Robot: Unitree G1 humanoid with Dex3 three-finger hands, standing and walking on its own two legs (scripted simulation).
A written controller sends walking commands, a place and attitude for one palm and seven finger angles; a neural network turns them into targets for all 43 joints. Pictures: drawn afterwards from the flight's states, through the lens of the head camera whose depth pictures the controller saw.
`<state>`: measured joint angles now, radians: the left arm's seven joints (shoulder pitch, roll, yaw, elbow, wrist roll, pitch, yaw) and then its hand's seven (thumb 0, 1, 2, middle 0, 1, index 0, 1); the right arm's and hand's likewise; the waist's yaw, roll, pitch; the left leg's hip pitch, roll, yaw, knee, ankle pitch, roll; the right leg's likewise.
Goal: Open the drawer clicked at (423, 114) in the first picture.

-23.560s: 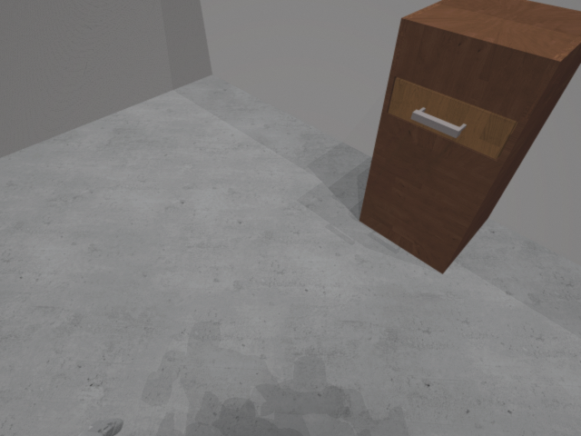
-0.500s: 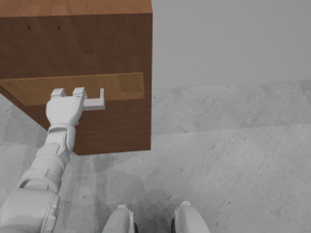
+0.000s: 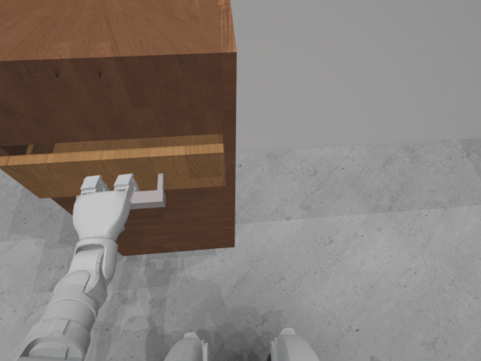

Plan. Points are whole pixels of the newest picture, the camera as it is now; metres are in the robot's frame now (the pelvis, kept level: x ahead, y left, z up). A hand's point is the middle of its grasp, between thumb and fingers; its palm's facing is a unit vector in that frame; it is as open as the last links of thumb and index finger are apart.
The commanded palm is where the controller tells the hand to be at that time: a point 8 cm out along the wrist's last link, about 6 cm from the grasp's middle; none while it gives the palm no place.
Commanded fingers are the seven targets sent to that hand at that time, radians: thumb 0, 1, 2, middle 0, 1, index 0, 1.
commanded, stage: pull the drawer open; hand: left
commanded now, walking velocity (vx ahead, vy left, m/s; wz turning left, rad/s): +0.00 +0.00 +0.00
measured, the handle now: (123, 191) +0.42 +0.23 -0.04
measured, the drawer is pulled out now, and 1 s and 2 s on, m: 0.04 0.16 0.28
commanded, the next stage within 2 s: none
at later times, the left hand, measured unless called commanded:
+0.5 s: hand (112, 254) +0.30 +0.23 -0.06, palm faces -0.06 -0.07 -1.00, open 5.7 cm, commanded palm +0.27 +0.23 -0.01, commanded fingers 0.00 0.90 0.90 -0.40 -1.35 -0.40 -1.35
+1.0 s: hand (107, 292) +0.24 +0.22 -0.06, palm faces -0.06 -0.07 -1.00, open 5.8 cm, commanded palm +0.21 +0.22 -0.01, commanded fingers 0.00 0.90 0.90 -0.40 -1.35 -0.40 -1.35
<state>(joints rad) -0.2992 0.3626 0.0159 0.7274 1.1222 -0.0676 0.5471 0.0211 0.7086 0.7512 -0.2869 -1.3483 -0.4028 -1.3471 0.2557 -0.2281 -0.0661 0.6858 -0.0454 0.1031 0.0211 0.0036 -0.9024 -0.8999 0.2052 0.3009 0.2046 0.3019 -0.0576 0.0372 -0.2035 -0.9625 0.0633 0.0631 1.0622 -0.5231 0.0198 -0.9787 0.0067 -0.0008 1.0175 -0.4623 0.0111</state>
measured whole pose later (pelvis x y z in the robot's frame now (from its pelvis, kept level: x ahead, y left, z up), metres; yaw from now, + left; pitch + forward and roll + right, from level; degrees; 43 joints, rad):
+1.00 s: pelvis -0.01 -0.02 +0.00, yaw +1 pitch +20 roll -1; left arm 0.16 0.32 -0.03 0.35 1.12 -0.02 0.57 0.02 0.69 0.76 -0.29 -1.35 -0.41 -1.35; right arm 0.18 -0.23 -0.05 0.60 -0.06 0.05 0.02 0.01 -0.90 -0.90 0.20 0.30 0.20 0.30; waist -0.02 0.04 -0.20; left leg -0.90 0.06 0.05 1.09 -0.53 0.00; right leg -0.93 0.01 -0.01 1.07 -0.49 -0.01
